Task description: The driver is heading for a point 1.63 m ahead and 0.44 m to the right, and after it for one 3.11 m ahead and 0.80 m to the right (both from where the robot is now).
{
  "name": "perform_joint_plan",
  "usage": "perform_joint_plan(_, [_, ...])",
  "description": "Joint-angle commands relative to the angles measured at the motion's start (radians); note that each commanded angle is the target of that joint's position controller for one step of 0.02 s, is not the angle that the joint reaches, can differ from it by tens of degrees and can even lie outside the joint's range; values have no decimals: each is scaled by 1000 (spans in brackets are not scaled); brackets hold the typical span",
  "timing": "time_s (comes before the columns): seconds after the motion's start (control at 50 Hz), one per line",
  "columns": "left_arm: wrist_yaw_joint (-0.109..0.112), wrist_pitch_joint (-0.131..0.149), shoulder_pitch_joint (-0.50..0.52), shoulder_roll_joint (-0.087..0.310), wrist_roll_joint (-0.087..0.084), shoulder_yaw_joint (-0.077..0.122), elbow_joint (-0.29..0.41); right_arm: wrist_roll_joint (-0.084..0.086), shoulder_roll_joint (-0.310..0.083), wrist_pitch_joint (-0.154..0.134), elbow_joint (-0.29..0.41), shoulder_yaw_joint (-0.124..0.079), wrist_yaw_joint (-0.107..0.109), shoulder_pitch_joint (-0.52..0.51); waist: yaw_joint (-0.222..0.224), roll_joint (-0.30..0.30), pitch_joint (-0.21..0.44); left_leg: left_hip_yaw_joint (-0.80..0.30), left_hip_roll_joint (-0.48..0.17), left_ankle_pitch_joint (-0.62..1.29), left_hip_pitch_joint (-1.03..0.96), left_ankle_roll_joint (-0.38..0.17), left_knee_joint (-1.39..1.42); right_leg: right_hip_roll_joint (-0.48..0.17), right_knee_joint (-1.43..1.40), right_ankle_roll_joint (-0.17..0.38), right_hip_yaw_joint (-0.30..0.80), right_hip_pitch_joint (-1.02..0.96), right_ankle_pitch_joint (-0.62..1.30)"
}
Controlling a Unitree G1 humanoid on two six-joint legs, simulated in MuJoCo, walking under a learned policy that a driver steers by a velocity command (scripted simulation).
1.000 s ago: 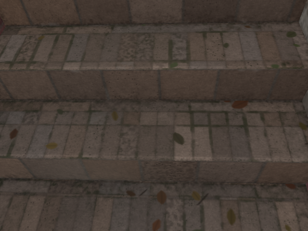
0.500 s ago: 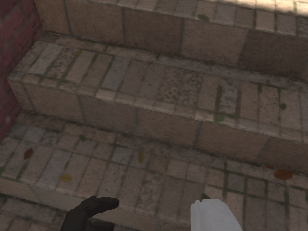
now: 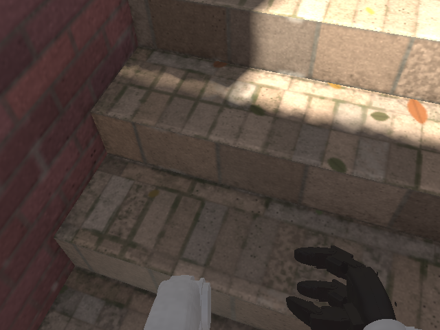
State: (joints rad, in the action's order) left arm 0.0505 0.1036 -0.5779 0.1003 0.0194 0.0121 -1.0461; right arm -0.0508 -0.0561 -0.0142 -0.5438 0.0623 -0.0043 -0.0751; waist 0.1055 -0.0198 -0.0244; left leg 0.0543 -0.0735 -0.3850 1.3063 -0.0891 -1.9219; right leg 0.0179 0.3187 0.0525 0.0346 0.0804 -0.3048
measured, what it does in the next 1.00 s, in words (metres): climbs, turning right: left foot 0.17 m higher, then right foot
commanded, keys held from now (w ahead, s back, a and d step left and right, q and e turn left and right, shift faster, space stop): e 0.80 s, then no key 0.20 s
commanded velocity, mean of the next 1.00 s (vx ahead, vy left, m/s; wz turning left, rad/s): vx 0.07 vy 0.00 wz -0.50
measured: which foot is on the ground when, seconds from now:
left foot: up 0.00-0.08, down 0.10-0.64, up 0.66-1.00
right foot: down 0.00-0.12, up 0.14-0.62, down 0.64-1.00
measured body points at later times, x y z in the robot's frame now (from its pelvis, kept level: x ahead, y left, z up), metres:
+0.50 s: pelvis +0.17 +0.05 +0.15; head +0.19 +0.05 +0.60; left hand +0.42 +0.20 +0.06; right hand +0.19 -0.21 +0.02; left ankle +0.24 +0.14 -0.57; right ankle +0.20 -0.08 -0.46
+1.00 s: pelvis +0.21 +0.03 +0.15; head +0.23 +0.02 +0.60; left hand +0.47 +0.16 +0.06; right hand +0.24 -0.25 +0.05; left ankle +0.26 +0.12 -0.55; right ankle +0.19 -0.07 -0.57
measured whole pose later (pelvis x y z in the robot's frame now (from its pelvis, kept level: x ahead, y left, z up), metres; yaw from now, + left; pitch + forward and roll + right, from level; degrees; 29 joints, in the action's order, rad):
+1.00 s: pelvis +0.21 +0.03 +0.15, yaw -32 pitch +2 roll +0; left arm 0.07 -0.02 -0.20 0.19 0.04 0.06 -0.58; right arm -0.03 -0.15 0.06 -0.64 -0.03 0.06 0.15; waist 0.03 0.00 -0.02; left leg 0.04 -0.01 -0.43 0.42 0.02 -0.84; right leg 0.05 0.59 0.04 0.01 0.36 -0.25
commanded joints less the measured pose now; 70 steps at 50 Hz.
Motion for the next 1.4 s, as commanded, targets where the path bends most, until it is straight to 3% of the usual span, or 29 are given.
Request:
perform_joint_plan(0.02, [36, -32, -88, 135, -14, 37, 34, 17, 21, -13, 194, 24, -23, -217, 1, 75, 22, 31, -20, -50, -196, -10, 460, -184, -273, 175, 157, -38, 609])
perform_joint_plan(0.04, [29, -45, -33, 154, -10, 41, 58, 44, 35, -5, 190, 26, -18, -178, -28, 91, 42, 71, 21, -43, -461, -15, 645, -175, -295, 159, 126, 76, 704])
perform_joint_plan(0.06, [6, -40, 21, 202, -2, 50, 109, 77, 2, -5, 115, -9, -1, 5, -106, 183, 182, 124, 119, -58, -783, -25, 683, -171, -170, 155, 53, 105, 1280])
perform_joint_plan(0.1, [-47, 14, 158, 364, -61, 103, 184, 73, -170, 4, 15, -87, 33, 372, -297, 225, 435, 37, 125, 128, -1116, -48, 935, -194, 232, 66, 51, -22, 1572])
perform_joint_plan(0.12, [-75, 37, 183, 294, -87, 102, 244, 42, -233, -24, -2, -113, 47, 416, -289, 40, 518, -287, -87, 317, -1359, -130, 1059, -104, 538, -5, 79, 253, 1111])
perform_joint_plan(0.14, [-90, 32, 214, 224, -72, 97, 321, 9, -323, -15, 19, -137, 64, 440, -316, -321, 632, -810, -402, 681, -1405, -294, 1413, 140, 1084, -42, 54, 426, -12])
perform_joint_plan(0.16, [-91, 12, 154, 191, -2, 102, 308, 30, -289, 0, 34, -142, 65, 289, -215, -237, 622, -881, -368, 473, -1258, -272, 1453, 85, 1433, -41, 191, 470, -19])
perform_joint_plan(0.2, [-69, -42, 239, 85, 40, 86, 361, 35, -134, 13, -56, -112, 75, 115, -81, -38, 256, -612, -296, -163, -938, -182, 1402, -25, 1505, -17, 54, 644, 165])
perform_joint_plan(0.22, [-45, -67, 280, 54, 63, 75, 384, 37, -93, 3, -105, -100, 82, 134, -61, -37, 104, -515, -256, -193, -798, -149, 1397, -27, 1553, -8, 48, 689, 142])
perform_joint_plan(0.26, [-23, -107, 240, 13, 47, 51, 385, 22, -34, -18, -191, -83, 72, 152, 3, 0, 1, -323, -219, -142, -678, -98, 1390, -4, 1600, 7, 47, 739, 137])
perform_joint_plan(0.28, [-15, -119, 253, -7, 34, 39, 392, 17, -61, -40, -222, -88, 59, 164, 12, 1, -9, -241, -205, -48, -665, -93, 1393, 7, 1621, 13, 48, 751, 199])
perform_joint_plan(0.34, [-8, -119, 304, 39, 37, 40, 448, 13, -125, -81, -261, -111, 28, 237, 10, -17, 34, -146, -241, 205, -827, -103, 1478, -15, 1569, -6, 61, 859, 234])
perform_joint_plan(0.42, [-10, -138, 371, 125, 24, 71, 450, 7, -193, -80, -193, -129, 61, 187, -23, 2, 128, -2, -279, 397, -931, -115, 1518, -45, 1336, -27, -30, 731, 249])
perform_joint_plan(0.48, [-16, -153, 449, 115, -4, 69, 475, 6, -247, -72, -151, -145, 77, 179, -46, -85, 97, 139, -236, 299, -911, -68, 1567, -100, 935, -18, -111, 532, 170])
perform_joint_plan(0.58, [-10, -148, 454, 121, 8, 80, 507, 7, -274, -12, -104, -162, 84, 320, -146, -149, 108, 113, -326, 260, -1122, -41, 1495, -84, 523, -4, -184, 383, -105])
perform_joint_plan(0.62, [-22, -119, 385, 126, 4, 86, 469, 18, -278, 37, -145, -171, 74, 410, -142, -25, 89, 191, -243, 255, -1155, 12, 1265, -11, 172, -7, -204, 266, -54])
perform_joint_plan(0.64, [-33, -99, 358, 156, 16, 93, 470, 18, -253, 48, -153, -165, 67, 443, -126, 76, 81, 195, -199, 56, -1001, 47, 1060, -71, 128, -9, -59, 147, 98])
perform_joint_plan(0.66, [-29, -95, 325, 270, 20, 118, 490, 28, -183, 43, -43, -143, 53, 343, -98, 334, 111, 192, -79, -175, -628, 152, 816, -307, 148, 113, 342, -22, 673])
perform_joint_plan(0.68, [-7, -103, 268, 306, 21, 137, 521, 32, -172, 35, -22, -137, 50, 279, -9, 284, 240, 31, -12, -200, -642, 189, 561, -433, 21, 284, 545, 22, 666])
perform_joint_plan(0.72, [8, -117, 349, 251, 39, 113, 521, 38, -170, 20, -34, -139, 44, 188, -51, 108, 89, -55, -35, -4, -603, 198, 435, -357, 10, 294, 363, 178, 348])
perform_joint_plan(0.74, [10, -116, 399, 238, 30, 103, 531, 31, -171, 16, -25, -139, 45, 173, -85, 127, 50, -63, -24, 45, -597, 182, 395, -304, 38, 262, 316, 224, 355])
perform_joint_plan(0.82, [16, -107, 396, 197, 18, 80, 519, 4, -175, 43, -33, -136, 40, 244, -119, 69, 101, -53, 37, 90, -592, 151, 394, -213, 125, 222, 223, 148, 496])
perform_joint_plan(0.98, [27, -112, 354, 171, 26, 66, 525, 29, -151, 67, -47, -112, 76, 267, -75, 248, 165, -8, 62, -96, -965, 92, 1181, -222, 147, 167, 206, 149, 574])
perform_joint_plan(1.02, [11, -112, 368, 142, 0, 58, 505, 26, -113, 49, -77, -100, 81, 314, -110, 146, 137, 13, 78, 162, -1124, 80, 1505, -161, 179, 104, 179, 228, 431])
perform_joint_plan(1.06, [-26, -106, 309, 71, -11, 51, 492, 1, -169, 17, -36, -96, 78, 246, -60, -162, 155, -269, -193, 670, -1236, -28, 1550, -16, 366, -11, 61, 419, -80])
perform_joint_plan(1.08, [-29, -120, 296, 106, -9, 57, 475, 9, -160, 5, -18, -99, 74, 231, -92, -251, 186, -369, -285, 566, -1070, -141, 1611, -20, 469, -50, 13, 300, -189])
perform_joint_plan(1.12, [-33, -127, 305, 115, -5, 65, 435, 19, -112, -13, -22, -80, 69, 189, -78, -152, 103, -300, -217, 423, -977, -152, 1626, -38, 580, -69, 0, 263, -174])
perform_joint_plan(1.2, [-43, -108, 316, 62, -8, 43, 375, 32, -155, -20, -66, -99, 75, 256, -87, -112, 51, -182, -86, 335, -1100, -28, 1571, -15, 234, -55, -70, 254, -44])
perform_joint_plan(1.4, [-18, -67, 254, 67, 5, 40, 299, 31, -145, -8, -162, -126, 63, 335, -90, 45, 23, -133, -25, 75, -1115, 27, 1610, -94, 62, -25, 14, 211, 140])
Velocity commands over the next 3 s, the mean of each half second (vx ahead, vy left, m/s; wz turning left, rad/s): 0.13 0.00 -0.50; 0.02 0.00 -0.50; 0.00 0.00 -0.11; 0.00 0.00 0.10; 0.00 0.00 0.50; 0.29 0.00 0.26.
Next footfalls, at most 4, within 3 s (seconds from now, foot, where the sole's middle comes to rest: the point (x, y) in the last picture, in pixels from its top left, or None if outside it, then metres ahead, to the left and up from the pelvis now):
0.10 left None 0.28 0.14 -0.61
0.64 right None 0.17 -0.08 -0.61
1.04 left None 0.31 0.10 -0.61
2.22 left None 0.28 0.14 -0.61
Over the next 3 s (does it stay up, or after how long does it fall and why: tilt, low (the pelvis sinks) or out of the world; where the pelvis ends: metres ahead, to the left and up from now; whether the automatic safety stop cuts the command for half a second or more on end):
stays up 0.32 0.03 0.17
